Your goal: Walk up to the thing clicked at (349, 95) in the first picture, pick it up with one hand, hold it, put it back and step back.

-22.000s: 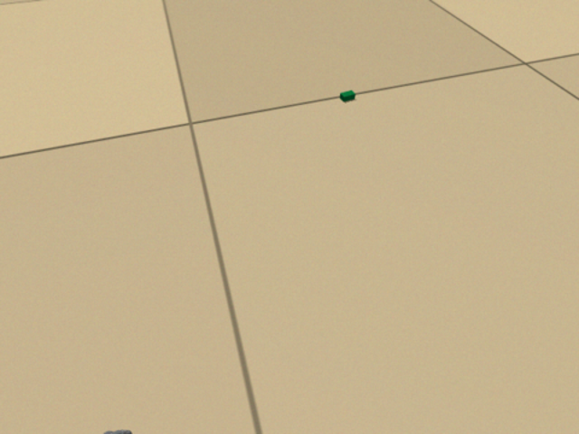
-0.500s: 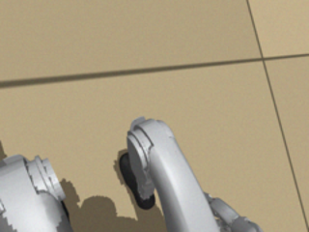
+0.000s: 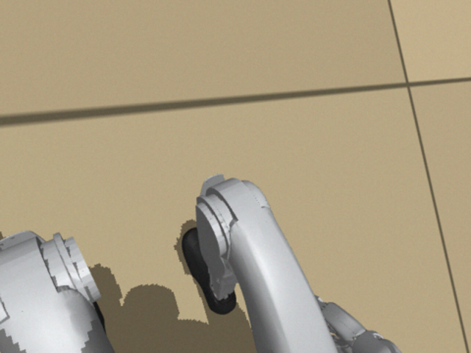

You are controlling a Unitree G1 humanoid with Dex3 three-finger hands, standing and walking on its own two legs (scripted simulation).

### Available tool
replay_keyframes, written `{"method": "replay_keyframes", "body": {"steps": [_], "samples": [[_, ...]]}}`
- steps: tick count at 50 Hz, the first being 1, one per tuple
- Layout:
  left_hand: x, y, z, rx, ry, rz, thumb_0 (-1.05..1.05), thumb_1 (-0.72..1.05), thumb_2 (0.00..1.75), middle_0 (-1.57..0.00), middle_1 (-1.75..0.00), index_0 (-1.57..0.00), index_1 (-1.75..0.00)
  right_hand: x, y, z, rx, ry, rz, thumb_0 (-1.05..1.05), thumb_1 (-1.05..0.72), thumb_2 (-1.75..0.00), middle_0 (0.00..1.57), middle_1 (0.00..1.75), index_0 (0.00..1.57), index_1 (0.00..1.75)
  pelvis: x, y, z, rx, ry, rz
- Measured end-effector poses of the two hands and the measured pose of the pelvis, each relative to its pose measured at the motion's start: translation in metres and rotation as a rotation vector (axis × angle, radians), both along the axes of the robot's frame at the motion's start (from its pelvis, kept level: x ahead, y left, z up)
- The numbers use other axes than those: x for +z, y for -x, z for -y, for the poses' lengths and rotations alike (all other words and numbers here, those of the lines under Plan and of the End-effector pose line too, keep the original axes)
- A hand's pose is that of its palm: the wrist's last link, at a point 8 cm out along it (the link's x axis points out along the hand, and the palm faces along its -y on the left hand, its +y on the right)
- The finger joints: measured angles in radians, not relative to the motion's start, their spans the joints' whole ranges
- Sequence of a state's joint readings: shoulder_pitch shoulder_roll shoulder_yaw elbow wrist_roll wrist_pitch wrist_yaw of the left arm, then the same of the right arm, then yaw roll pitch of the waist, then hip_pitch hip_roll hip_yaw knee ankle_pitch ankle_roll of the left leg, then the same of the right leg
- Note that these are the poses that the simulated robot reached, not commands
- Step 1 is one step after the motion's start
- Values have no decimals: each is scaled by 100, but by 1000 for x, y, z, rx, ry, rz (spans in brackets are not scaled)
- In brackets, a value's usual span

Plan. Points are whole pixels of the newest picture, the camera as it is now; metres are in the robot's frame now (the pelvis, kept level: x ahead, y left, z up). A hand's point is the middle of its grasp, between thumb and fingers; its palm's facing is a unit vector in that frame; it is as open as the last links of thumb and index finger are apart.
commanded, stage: close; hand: left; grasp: from above
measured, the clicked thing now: out of the picture +0.46 +0.33 -0.29
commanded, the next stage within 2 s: settle in 1.44 s
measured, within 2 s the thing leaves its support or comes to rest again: leaves its support in 1.84 s
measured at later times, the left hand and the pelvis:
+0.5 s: hand out of the picture +0.45 +0.33 -0.25, palm faces -0.44 -0.15 -0.88, open 10.1 cm; pelvis +0.00 +0.00 +0.00, yaw +0 degrees
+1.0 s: hand out of the picture +0.44 +0.31 -0.25, palm faces -0.41 -0.10 -0.91, open 8.0 cm; pelvis -0.01 +0.00 +0.00, yaw +0 degrees
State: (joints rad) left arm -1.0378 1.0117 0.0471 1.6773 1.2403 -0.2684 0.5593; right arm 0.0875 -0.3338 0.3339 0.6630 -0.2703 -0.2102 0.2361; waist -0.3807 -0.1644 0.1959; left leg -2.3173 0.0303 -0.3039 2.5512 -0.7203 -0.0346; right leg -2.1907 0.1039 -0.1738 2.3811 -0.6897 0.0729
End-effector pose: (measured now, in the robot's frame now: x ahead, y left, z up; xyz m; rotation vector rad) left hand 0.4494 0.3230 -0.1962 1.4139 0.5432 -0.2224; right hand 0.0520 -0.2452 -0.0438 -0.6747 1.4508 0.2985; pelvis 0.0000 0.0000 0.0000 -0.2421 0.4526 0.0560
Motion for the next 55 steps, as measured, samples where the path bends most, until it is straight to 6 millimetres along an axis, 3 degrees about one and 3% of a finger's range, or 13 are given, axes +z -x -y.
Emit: {"method": "replay_keyframes", "body": {"steps": [11, 22, 27, 38, 45, 55], "samples": [[6, 2, 16, -72, -41, 73, 0, -5, 63, -42, -67, -44, -66, 1, -10, -1, 24, 10, 67, 0, -89, -89, 20, 30, 20, 30, -1, 5, -2, -6, 6, 13], [2, -4, -4, 89, -61, 36, 0, 8, 51, -52, -58, -55, -56, 9, -2, 5, 4, 21, 52, 0, -90, -89, 20, 30, 20, 30, 0, 4, -2, -5, 1, -11], [-2, -4, -11, 84, -51, -10, 0, 14, 45, -56, -56, -59, -53, 9, 5, 6, -14, 32, 9, 0, -90, -89, 20, 30, 20, 30, 1, 2, -1, -1, 2, -12], [2, -1, 6, -36, 11, 19, 0, 25, 37, -64, -48, -68, -45, 2, -2, -2, 12, 18, 13, 0, -89, -89, 20, 30, 20, 30, 1, 2, -1, -4, 9, 6], [4, 4, 10, -70, -39, 52, 0, 34, 31, -71, -41, -75, -38, 0, -9, -2, 38, 20, 59, 0, -89, -89, 20, 30, 20, 30, -1, 6, -2, -7, 6, 17], [2, -2, 3, 35, -49, 54, 0, 42, 16, -84, -30, -85, -26, 9, -4, 2, 25, 21, 53, 0, -89, -89, 20, 30, 20, 30, 2, 5, -2, -7, 3, -5]]}}
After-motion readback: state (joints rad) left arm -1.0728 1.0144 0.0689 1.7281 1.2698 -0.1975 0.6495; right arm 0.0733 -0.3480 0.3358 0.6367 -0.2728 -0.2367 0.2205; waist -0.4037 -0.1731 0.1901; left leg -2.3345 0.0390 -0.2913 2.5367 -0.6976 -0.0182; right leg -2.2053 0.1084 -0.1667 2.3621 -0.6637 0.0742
